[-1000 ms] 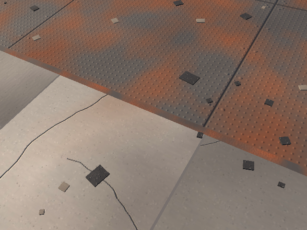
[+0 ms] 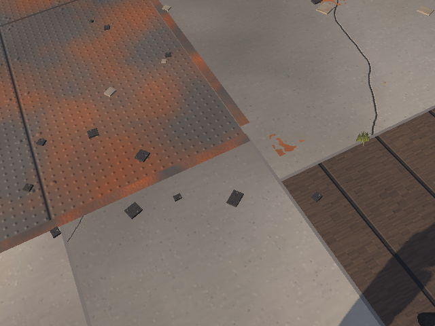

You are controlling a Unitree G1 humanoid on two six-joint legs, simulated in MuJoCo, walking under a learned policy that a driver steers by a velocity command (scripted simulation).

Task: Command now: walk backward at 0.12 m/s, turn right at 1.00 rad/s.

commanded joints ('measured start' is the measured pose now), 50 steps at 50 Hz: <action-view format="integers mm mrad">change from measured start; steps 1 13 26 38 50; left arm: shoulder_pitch -173 -159 -216 -293 28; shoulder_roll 166 214 162 60 159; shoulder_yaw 43 67 39 -16 14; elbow -122 -146 -188 -212 -63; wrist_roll -25 -45 -44 -58 -15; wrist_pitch -28 -2 -16 -50 -140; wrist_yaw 25 10 -30 -81 -82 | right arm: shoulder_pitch -16 152 245 289 173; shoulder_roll -62 -95 -160 -210 -137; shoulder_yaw -20 -18 2 -21 51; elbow -74 -17 -67 -14 -109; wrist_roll -5 38 8 8 45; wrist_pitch -31 -80 -79 -121 -212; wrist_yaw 6 58 2 48 57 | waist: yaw -68 -70 -151 -118 -20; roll -199 -275 119 61 -101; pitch -152 -149 -107 48 -131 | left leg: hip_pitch -4 392 721 702 -242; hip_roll -40 -79 323 376 169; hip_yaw -73 -94 -185 152 -72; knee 133 -731 -957 -1024 236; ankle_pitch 119 145 -112 -38 166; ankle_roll -14 31 230 170 86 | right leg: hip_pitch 44 35 -568 -504 360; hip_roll -159 -42 -79 -163 -246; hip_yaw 281 540 -68 -139 427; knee -275 -261 566 336 -334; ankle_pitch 105 -130 -19 15 -229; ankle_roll -150 -118 103 -8 -287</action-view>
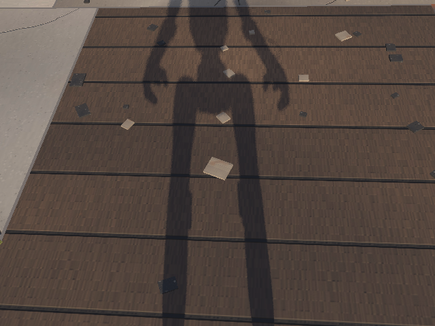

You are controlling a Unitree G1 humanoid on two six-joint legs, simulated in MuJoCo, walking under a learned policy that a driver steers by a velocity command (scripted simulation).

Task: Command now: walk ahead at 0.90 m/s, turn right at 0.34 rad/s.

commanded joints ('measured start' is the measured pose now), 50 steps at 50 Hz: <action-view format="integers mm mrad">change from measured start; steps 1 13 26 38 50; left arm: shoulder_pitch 25 163 -51 85 -8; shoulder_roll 112 135 81 152 58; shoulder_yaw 27 12 -31 52 32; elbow -67 90 -86 -123 55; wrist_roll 46 53 52 -13 33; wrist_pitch -46 -78 -97 -116 -78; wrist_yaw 11 101 66 74 55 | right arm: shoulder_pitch -2 -252 29 99 -99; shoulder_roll -112 -26 -71 -17 24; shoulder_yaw -10 14 -22 -14 26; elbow -78 -104 -105 -61 -231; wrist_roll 5 15 -32 -29 1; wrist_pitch -26 -18 7 58 87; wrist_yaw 10 92 11 -12 31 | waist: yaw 22 72 118 192 32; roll -153 -126 -156 65 -110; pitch -87 14 39 -349 39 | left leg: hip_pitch -408 -203 -57 48 -516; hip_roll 80 -191 -71 -165 54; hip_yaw -55 184 -553 -361 -62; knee -17 -741 -1194 -430 -76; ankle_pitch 183 665 -104 345 185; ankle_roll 38 70 361 100 29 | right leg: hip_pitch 332 447 -212 610 310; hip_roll -277 -157 -103 -135 -279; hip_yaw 515 -102 235 255 159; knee -511 -623 448 -221 -599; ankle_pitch -64 1044 86 195 320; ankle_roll -181 126 91 72 -39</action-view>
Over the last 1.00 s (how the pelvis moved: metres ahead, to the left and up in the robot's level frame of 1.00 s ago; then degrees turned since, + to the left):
0.04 -0.23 -0.03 -56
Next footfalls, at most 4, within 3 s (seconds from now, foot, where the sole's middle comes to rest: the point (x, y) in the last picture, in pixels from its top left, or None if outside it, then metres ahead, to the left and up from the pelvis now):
0.36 left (223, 291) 0.53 0.04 -0.75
0.76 right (244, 178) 0.94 -0.06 -0.75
1.22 left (116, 157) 1.08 0.42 -0.75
1.70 right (75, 87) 1.49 0.65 -0.75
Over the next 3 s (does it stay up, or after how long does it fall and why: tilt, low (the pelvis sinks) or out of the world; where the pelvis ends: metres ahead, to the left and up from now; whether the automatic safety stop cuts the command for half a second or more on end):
stays up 2.12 1.44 0.01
